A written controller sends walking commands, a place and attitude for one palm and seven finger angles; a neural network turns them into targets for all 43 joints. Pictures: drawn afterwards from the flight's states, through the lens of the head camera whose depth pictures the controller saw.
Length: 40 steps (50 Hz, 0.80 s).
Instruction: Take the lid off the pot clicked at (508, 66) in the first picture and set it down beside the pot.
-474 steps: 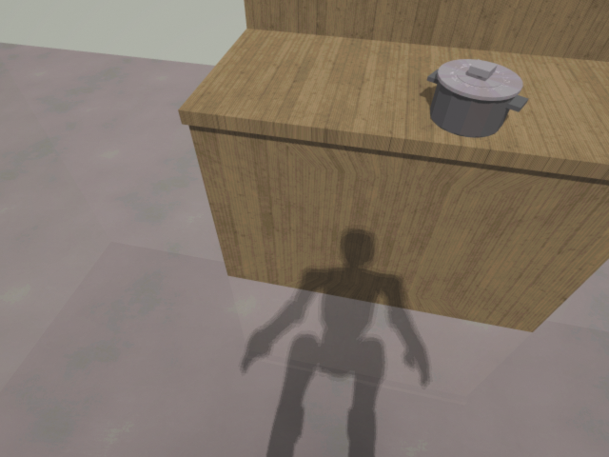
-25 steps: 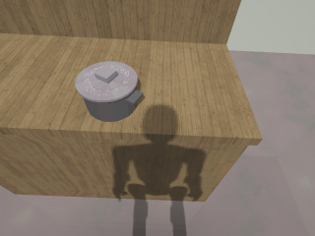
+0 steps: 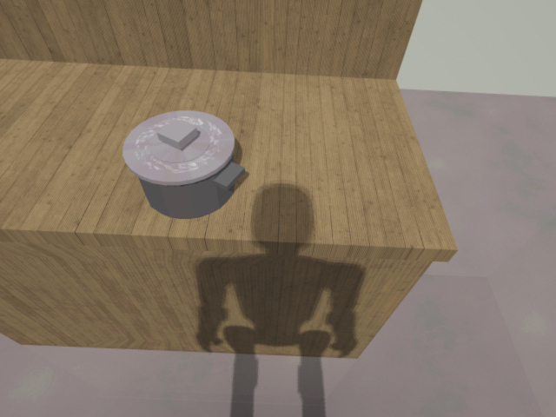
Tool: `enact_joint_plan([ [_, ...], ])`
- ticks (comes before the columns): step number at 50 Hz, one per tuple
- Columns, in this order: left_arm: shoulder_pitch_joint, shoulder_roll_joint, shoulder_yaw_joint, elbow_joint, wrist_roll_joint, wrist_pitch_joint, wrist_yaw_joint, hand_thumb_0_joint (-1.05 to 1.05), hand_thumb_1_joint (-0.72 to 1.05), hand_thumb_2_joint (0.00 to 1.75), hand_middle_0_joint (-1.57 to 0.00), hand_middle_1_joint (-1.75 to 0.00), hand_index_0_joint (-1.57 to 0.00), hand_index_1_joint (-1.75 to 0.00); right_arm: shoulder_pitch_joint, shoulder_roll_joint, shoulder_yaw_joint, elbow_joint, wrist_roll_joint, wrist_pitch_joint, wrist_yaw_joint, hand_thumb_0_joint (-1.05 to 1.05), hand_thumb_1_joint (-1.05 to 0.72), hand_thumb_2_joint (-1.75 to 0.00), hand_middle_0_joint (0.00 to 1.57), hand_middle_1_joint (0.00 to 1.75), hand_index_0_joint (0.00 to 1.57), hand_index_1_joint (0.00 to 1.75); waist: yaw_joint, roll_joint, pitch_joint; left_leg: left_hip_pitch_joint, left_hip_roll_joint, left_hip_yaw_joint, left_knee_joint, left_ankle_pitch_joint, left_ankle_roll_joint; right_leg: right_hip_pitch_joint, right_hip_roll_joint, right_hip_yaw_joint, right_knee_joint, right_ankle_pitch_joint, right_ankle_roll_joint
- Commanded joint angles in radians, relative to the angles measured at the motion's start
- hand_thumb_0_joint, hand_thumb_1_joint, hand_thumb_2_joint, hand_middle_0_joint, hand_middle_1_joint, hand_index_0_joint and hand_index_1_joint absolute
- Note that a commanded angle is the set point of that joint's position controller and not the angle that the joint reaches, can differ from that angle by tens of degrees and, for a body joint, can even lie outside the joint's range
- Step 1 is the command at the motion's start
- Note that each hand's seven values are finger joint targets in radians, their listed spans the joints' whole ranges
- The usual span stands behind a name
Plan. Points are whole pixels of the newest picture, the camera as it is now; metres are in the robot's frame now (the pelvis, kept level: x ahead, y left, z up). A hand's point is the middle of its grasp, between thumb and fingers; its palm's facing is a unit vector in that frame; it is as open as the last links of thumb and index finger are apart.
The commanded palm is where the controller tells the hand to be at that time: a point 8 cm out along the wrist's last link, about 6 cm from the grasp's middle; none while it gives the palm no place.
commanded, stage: look again from close up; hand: left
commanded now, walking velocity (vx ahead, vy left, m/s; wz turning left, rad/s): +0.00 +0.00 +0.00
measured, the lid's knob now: (177, 133) +0.50 +0.21 +0.12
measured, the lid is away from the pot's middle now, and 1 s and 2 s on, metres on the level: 0.00 0.00 0.00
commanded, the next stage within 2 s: shuffle to correct the standing spot in 0.10 s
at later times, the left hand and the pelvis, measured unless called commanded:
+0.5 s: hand out of the picture +0.00 +0.19 -0.19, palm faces +0.09 -0.98 -0.19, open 7.4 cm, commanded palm none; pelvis +0.02 +0.01 -0.01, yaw +1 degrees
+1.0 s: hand (157, 408) +0.16 +0.21 -0.17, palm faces +0.07 -0.97 -0.21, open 7.4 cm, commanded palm none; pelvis +0.06 +0.03 -0.01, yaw +4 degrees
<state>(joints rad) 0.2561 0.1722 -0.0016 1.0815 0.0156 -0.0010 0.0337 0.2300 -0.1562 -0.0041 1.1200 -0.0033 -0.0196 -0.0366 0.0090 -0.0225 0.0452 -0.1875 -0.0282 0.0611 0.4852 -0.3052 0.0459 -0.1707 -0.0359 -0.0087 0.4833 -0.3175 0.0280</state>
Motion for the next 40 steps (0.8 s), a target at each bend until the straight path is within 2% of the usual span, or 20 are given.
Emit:
enact_joint_plan([
  [1,0.073,0.100,0.020,-0.029,-0.005,-0.014,0.009,0.00,0.90,0.90,-0.20,-0.30,-0.20,-0.30,0.057,-0.098,-0.013,-0.028,-0.001,-0.020,-0.005,0.00,-0.90,-0.90,0.20,0.30,0.20,0.30,-0.001,0.023,-0.032,0.047,0.125,-0.119,-0.079,0.349,-0.003,-0.017,-0.066,0.055,-0.050,0.274,-0.046],
  [10,0.077,0.091,0.020,-0.019,-0.004,-0.015,0.008,0.00,0.90,0.90,-0.20,-0.30,-0.20,-0.30,0.066,-0.094,-0.012,-0.017,-0.001,-0.019,-0.005,0.00,-0.90,-0.90,0.20,0.30,0.20,0.30,-0.003,0.020,-0.020,0.039,0.122,-0.120,-0.089,0.321,-0.006,-0.017,-0.070,0.057,-0.064,0.263,-0.047],
  [14,0.093,0.113,0.034,-0.027,0.003,-0.013,0.005,0.00,0.90,0.90,-0.20,-0.30,-0.20,-0.30,0.069,-0.105,-0.017,-0.027,-0.005,-0.009,0.001,0.00,-0.90,-0.90,0.20,0.30,0.20,0.30,0.008,0.024,-0.001,-0.008,0.101,-0.100,-0.057,0.166,-0.003,-0.016,-0.089,0.080,-0.058,0.163,-0.073],
  [16,0.103,0.133,0.044,-0.032,0.003,-0.010,0.003,0.00,0.90,0.90,-0.20,-0.30,-0.20,-0.30,0.065,-0.103,-0.019,-0.047,-0.007,-0.004,0.003,0.00,-0.90,-0.90,0.20,0.30,0.20,0.30,0.017,-0.016,0.007,-0.058,0.080,-0.081,-0.025,0.095,-0.006,0.005,-0.113,0.113,-0.077,0.110,-0.092],
  [18,0.118,0.153,0.056,-0.037,0.004,-0.009,0.004,0.00,0.90,0.90,-0.20,-0.30,-0.20,-0.30,0.058,-0.095,-0.020,-0.066,-0.009,0.001,0.007,0.00,-0.90,-0.90,0.20,0.30,0.20,0.30,0.026,-0.076,0.032,-0.148,0.041,-0.048,0.050,0.028,-0.022,0.036,-0.172,0.182,-0.110,0.080,-0.128],
  [20,0.137,0.173,0.070,-0.041,0.004,-0.009,0.008,0.00,0.90,0.90,-0.20,-0.30,-0.20,-0.30,0.052,-0.082,-0.023,-0.083,-0.012,0.005,0.008,0.00,-0.90,-0.90,0.20,0.30,0.20,0.30,0.030,-0.145,0.050,-0.203,0.029,-0.012,0.117,-0.036,-0.037,0.054,-0.245,0.257,-0.136,0.133,-0.173],
  [21,0.144,0.180,0.075,-0.047,0.005,-0.008,0.010,0.00,0.90,0.90,-0.20,-0.30,-0.20,-0.30,0.047,-0.081,-0.024,-0.094,-0.012,0.006,0.008,0.00,-0.90,-0.90,0.20,0.30,0.20,0.30,0.036,-0.145,0.051,-0.214,0.029,-0.010,0.131,-0.057,-0.038,0.058,-0.270,0.276,-0.135,0.160,-0.192],
  [22,0.140,0.180,0.078,-0.053,0.006,-0.010,0.012,0.00,0.90,0.90,-0.20,-0.30,-0.20,-0.30,0.046,-0.079,-0.025,-0.100,-0.012,0.005,0.008,0.00,-0.90,-0.90,0.20,0.30,0.20,0.30,0.033,-0.150,0.069,-0.217,0.035,-0.015,0.129,-0.062,-0.039,0.040,-0.281,0.280,-0.119,0.205,-0.199],
  [23,0.131,0.179,0.082,-0.059,0.009,-0.010,0.013,0.00,0.90,0.90,-0.20,-0.30,-0.20,-0.30,0.061,-0.076,-0.024,-0.102,-0.011,0.003,0.010,0.00,-0.90,-0.90,0.20,0.30,0.20,0.30,0.023,-0.142,0.056,-0.178,0.036,-0.016,0.083,-0.045,-0.039,0.026,-0.271,0.250,-0.085,0.254,-0.190],
  [24,0.112,0.170,0.082,-0.069,0.009,-0.008,0.013,0.00,0.90,0.90,-0.20,-0.30,-0.20,-0.30,0.088,-0.075,-0.025,-0.094,-0.010,0.000,0.012,0.00,-0.90,-0.90,0.20,0.30,0.20,0.30,0.007,-0.114,0.048,-0.097,0.039,-0.018,0.015,0.007,-0.034,-0.020,-0.236,0.195,-0.040,0.272,-0.167],
  [25,0.088,0.152,0.078,-0.081,0.010,-0.004,0.009,0.00,0.90,0.90,-0.20,-0.30,-0.20,-0.30,0.134,-0.089,-0.026,-0.081,-0.010,-0.005,0.013,0.00,-0.90,-0.90,0.20,0.30,0.20,0.30,-0.015,-0.040,0.029,0.002,0.060,-0.046,-0.042,0.131,-0.019,-0.073,-0.166,0.106,0.043,0.262,-0.130],
  [26,0.065,0.125,0.072,-0.098,0.007,0.000,0.003,0.00,0.90,0.90,-0.20,-0.30,-0.20,-0.30,0.183,-0.133,-0.036,-0.071,-0.014,-0.009,0.010,0.00,-0.90,-0.90,0.20,0.30,0.20,0.30,-0.031,0.118,-0.005,0.128,0.146,-0.159,-0.069,0.322,0.030,-0.176,-0.068,-0.007,0.184,0.144,-0.084],
  [27,0.007,0.094,0.060,-0.124,0.009,0.003,0.005,0.00,0.90,0.90,-0.20,-0.30,-0.20,-0.30,0.270,-0.170,-0.044,-0.055,-0.020,-0.007,0.005,0.00,-0.90,-0.90,0.20,0.30,0.20,0.30,-0.073,0.281,0.001,0.227,0.263,-0.317,-0.127,0.598,0.108,-0.344,0.016,-0.101,0.388,-0.224,-0.043],
  [28,-0.027,0.092,0.059,-0.135,0.011,0.006,0.013,0.00,0.90,0.90,-0.20,-0.30,-0.20,-0.30,0.304,-0.157,-0.035,-0.047,-0.020,-0.001,-0.005,0.00,-0.90,-0.90,0.20,0.30,0.20,0.30,-0.079,0.278,0.010,0.258,0.299,-0.364,-0.141,0.799,0.142,-0.431,0.010,-0.041,0.550,-0.327,-0.045],
  [29,-0.033,0.099,0.065,-0.132,0.008,0.007,0.017,0.00,0.90,0.90,-0.20,-0.30,-0.20,-0.30,0.283,-0.133,-0.025,-0.060,-0.018,-0.002,-0.009,0.00,-0.90,-0.90,0.20,0.30,0.20,0.30,-0.062,0.206,0.021,0.217,0.299,-0.330,-0.127,0.879,0.163,-0.440,-0.018,-0.003,0.631,-0.291,-0.048],
  [31,-0.026,0.080,0.065,-0.130,0.006,0.006,0.010,0.00,0.90,0.90,-0.20,-0.30,-0.20,-0.30,0.218,-0.117,-0.021,-0.096,-0.022,-0.007,-0.008,0.00,-0.90,-0.90,0.20,0.30,0.20,0.30,-0.031,0.101,0.010,0.185,0.283,-0.289,-0.115,0.858,0.202,-0.438,-0.036,-0.006,0.694,-0.250,-0.054],
  [33,-0.023,0.070,0.063,-0.129,0.004,0.016,0.002,0.00,0.90,0.90,-0.20,-0.30,-0.20,-0.30,0.185,-0.120,-0.020,-0.114,-0.024,-0.010,-0.008,0.00,-0.90,-0.90,0.20,0.30,0.20,0.30,-0.013,0.079,0.005,0.164,0.246,-0.226,-0.152,0.795,0.185,-0.423,-0.034,-0.021,0.678,-0.180,-0.040],
  [34,-0.024,0.061,0.059,-0.128,0.005,0.019,0.000,0.00,0.90,0.90,-0.20,-0.30,-0.20,-0.30,0.189,-0.114,-0.021,-0.113,-0.022,-0.015,-0.010,0.00,-0.90,-0.90,0.20,0.30,0.20,0.30,-0.013,0.058,-0.008,0.167,0.235,-0.215,-0.159,0.807,0.172,-0.410,-0.028,-0.021,0.657,-0.146,-0.032],
  [36,-0.033,0.047,0.054,-0.134,0.003,0.019,-0.001,0.00,0.90,0.90,-0.20,-0.30,-0.20,-0.30,0.200,-0.100,-0.017,-0.107,-0.018,-0.024,-0.017,0.00,-0.90,-0.90,0.20,0.30,0.20,0.30,-0.012,0.033,-0.014,0.182,0.236,-0.208,-0.160,0.903,0.151,-0.396,-0.022,-0.014,0.597,-0.107,-0.024],
  [40,-0.080,0.042,0.045,-0.148,-0.001,0.019,0.006,0.00,0.90,0.90,-0.20,-0.30,-0.20,-0.30,0.209,-0.099,-0.021,-0.080,-0.018,-0.023,-0.025,0.00,-0.90,-0.90,0.20,0.30,0.20,0.30,-0.025,0.092,-0.053,0.275,0.224,-0.183,-0.116,1.096,0.091,-0.344,0.003,-0.037,0.389,-0.049,-0.028],
])
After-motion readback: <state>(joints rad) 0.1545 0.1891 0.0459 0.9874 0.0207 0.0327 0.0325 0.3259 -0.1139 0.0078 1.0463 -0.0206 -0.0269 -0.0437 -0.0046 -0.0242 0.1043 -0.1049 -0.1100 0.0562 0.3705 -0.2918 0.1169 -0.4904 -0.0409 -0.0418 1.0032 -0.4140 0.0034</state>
